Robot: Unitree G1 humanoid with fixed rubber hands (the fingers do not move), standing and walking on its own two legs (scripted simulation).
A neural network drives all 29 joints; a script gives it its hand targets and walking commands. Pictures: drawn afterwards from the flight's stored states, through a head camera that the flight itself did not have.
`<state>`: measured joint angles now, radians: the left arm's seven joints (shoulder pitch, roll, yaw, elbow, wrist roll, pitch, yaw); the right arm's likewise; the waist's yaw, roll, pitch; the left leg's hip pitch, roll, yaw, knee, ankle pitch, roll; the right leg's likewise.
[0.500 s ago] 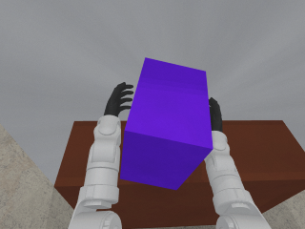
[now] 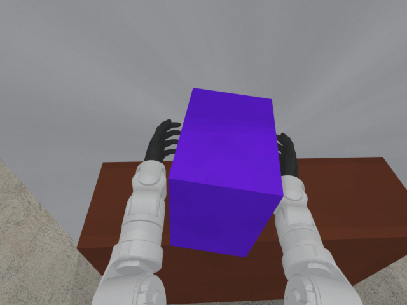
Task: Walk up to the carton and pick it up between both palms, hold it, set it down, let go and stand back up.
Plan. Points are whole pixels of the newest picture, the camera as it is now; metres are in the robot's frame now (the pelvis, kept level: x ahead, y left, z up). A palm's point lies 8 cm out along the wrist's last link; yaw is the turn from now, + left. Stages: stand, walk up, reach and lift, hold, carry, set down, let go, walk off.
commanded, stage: set down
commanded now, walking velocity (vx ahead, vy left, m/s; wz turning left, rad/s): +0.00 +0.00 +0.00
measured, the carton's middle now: (219, 174) +0.39 -0.06 +0.03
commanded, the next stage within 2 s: none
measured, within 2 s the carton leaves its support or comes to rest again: rests again in 0.34 s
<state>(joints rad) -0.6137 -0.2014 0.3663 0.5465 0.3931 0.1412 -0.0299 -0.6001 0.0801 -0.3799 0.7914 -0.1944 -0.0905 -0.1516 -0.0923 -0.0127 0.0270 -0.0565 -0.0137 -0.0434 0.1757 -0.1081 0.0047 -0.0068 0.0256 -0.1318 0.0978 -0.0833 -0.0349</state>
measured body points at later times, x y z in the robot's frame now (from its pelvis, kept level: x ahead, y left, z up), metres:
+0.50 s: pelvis +0.00 +0.00 +0.00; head +0.03 +0.00 +0.45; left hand +0.41 +0.08 +0.08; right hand +0.37 -0.19 +0.06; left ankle -0.01 +0.12 -0.75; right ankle -0.02 -0.08 -0.75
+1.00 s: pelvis -0.01 +0.00 +0.00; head +0.03 +0.00 +0.45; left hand +0.40 +0.08 +0.07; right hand +0.37 -0.19 +0.06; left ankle -0.01 +0.12 -0.75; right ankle -0.02 -0.08 -0.75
